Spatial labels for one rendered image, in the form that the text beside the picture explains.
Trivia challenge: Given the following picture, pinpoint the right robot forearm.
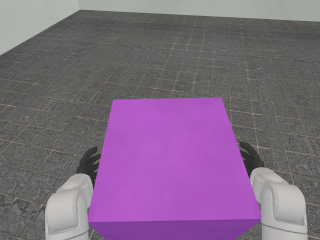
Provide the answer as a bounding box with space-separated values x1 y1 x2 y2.
249 167 308 240

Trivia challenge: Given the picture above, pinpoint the left robot hand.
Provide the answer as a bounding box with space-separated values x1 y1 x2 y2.
76 146 101 189

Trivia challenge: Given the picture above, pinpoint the left robot forearm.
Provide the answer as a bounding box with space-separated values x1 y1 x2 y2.
45 173 94 240

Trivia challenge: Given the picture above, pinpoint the carton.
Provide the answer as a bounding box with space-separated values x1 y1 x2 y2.
88 97 261 240

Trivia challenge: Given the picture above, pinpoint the right robot hand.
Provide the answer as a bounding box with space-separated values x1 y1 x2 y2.
239 141 264 179

